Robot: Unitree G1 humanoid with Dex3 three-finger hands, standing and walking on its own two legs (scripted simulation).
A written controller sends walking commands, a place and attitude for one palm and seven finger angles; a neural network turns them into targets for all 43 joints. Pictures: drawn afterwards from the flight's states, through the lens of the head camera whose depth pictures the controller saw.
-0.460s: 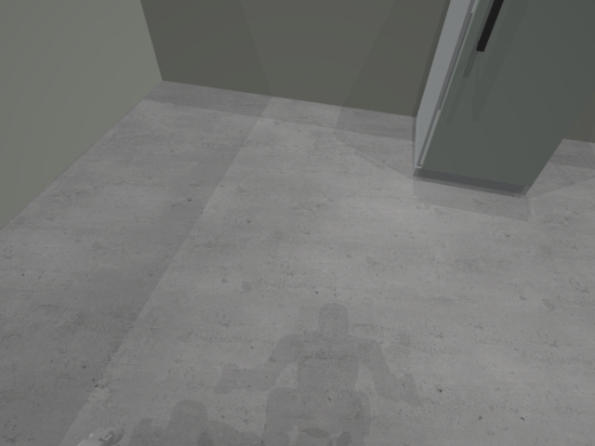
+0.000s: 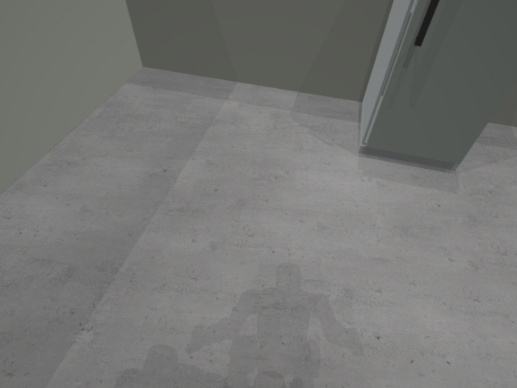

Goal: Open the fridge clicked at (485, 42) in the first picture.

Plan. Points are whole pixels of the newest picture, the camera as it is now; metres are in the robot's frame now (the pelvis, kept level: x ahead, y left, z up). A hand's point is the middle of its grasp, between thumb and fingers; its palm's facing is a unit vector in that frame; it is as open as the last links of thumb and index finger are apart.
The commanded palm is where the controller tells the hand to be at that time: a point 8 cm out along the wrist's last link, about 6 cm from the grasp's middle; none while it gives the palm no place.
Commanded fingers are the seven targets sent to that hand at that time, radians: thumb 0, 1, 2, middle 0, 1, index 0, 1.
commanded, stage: stand and wait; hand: left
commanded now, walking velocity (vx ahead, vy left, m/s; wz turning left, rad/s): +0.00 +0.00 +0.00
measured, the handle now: out of the picture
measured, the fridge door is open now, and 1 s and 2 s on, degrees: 0 0 0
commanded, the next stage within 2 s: look at it before walking up in 0.36 s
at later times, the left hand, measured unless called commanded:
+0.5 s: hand out of the picture +0.07 +0.24 -0.15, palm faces -0.03 -0.94 -0.33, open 7.4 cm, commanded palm none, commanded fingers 0.00 0.90 0.90 -0.20 -0.30 -0.20 -0.30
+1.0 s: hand out of the picture +0.07 +0.24 -0.15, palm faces -0.03 -0.94 -0.33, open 7.4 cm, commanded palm none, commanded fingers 0.00 0.90 0.90 -0.20 -0.30 -0.20 -0.30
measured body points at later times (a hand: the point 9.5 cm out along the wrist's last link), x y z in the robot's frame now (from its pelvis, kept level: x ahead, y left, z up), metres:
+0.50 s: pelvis -0.01 +0.00 +0.00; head -0.01 +0.00 +0.45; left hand +0.07 +0.29 -0.13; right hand +0.07 -0.30 -0.13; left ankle +0.00 +0.12 -0.74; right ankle +0.00 -0.13 -0.74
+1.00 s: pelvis +0.00 +0.00 +0.00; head +0.00 +0.00 +0.45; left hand +0.07 +0.29 -0.13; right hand +0.08 -0.30 -0.13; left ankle +0.00 +0.12 -0.74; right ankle +0.00 -0.13 -0.74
